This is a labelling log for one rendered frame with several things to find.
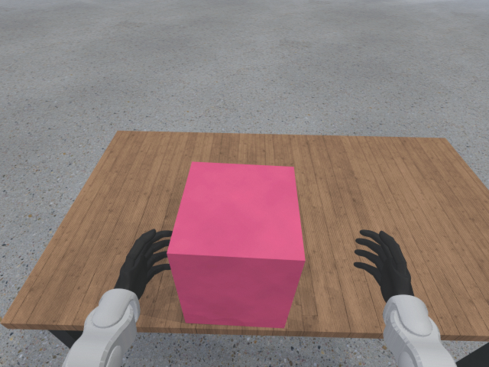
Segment carton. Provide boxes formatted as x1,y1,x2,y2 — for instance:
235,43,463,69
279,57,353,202
167,161,306,328

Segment robot right hand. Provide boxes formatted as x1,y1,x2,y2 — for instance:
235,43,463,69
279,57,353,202
354,229,414,302

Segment robot left hand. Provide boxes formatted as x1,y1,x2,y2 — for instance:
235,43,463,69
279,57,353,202
114,229,173,300

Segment robot left forearm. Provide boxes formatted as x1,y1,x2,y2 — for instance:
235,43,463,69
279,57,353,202
62,288,141,367

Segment robot right forearm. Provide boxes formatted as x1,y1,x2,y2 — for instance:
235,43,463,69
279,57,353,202
383,294,457,367

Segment table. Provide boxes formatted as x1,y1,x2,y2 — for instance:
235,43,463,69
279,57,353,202
0,131,489,367

